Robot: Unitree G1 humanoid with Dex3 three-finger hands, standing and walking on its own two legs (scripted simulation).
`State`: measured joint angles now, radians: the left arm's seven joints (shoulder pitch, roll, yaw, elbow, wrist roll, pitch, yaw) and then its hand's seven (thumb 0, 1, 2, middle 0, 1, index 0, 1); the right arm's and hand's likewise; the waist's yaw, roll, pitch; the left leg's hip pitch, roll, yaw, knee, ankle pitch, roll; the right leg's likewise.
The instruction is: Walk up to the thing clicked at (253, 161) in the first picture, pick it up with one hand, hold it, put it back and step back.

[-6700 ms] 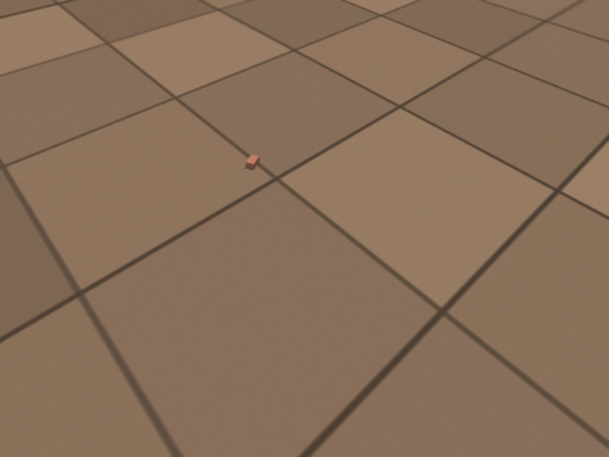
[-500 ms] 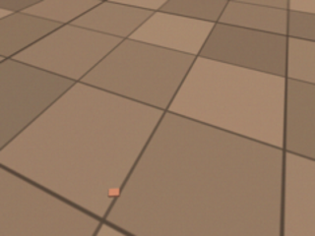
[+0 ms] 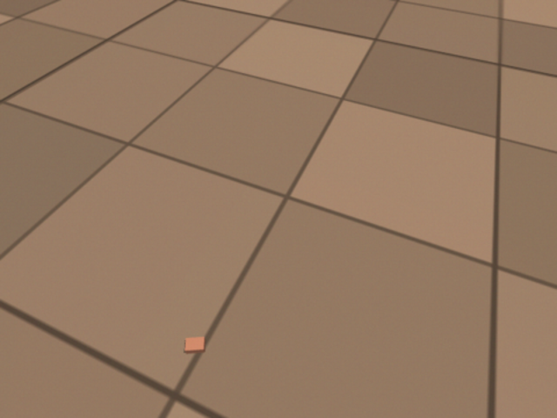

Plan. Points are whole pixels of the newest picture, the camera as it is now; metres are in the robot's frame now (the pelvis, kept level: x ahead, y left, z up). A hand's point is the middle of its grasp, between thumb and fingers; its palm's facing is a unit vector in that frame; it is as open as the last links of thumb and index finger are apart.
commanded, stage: stand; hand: left
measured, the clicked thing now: (195, 345) +0.48 +0.27 -0.77
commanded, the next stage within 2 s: none
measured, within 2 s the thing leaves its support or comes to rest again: neither
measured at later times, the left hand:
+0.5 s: hand out of the picture +0.08 +0.25 -0.16, palm faces -0.03 -0.94 -0.34, open 7.4 cm
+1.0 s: hand out of the picture +0.08 +0.24 -0.16, palm faces -0.04 -0.94 -0.34, open 7.4 cm
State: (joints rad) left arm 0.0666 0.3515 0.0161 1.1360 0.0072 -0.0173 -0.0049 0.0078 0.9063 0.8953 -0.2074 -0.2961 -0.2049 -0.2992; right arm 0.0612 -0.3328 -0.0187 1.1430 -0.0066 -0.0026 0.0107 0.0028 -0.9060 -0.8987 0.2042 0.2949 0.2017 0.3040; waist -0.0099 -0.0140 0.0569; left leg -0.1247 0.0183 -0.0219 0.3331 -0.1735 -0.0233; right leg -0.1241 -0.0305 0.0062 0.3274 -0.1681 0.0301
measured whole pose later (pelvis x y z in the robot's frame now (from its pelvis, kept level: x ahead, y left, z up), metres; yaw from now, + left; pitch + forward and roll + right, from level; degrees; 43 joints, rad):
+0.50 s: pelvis +0.00 -0.01 +0.00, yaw +0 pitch -2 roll +0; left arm 0.10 0.36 0.01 1.13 0.01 -0.01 -0.01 0.01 0.91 0.90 -0.21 -0.30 -0.21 -0.30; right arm 0.08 -0.34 -0.01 1.15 -0.01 0.00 0.01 0.00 -0.91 -0.90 0.20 0.29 0.20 0.30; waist 0.00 -0.01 0.06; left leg -0.12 0.03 -0.02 0.33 -0.17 -0.03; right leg -0.12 -0.02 0.01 0.33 -0.17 0.02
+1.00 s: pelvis +0.00 -0.01 +0.00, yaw +0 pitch -2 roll +0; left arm 0.10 0.36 0.00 1.12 0.01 -0.01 -0.01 0.01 0.91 0.90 -0.21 -0.30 -0.21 -0.30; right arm 0.10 -0.35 -0.01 1.15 -0.01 0.00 0.01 0.00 -0.91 -0.90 0.20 0.29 0.20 0.30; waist -0.01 0.00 0.06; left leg -0.11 0.04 -0.02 0.32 -0.17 -0.04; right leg -0.12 -0.01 0.01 0.34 -0.18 0.01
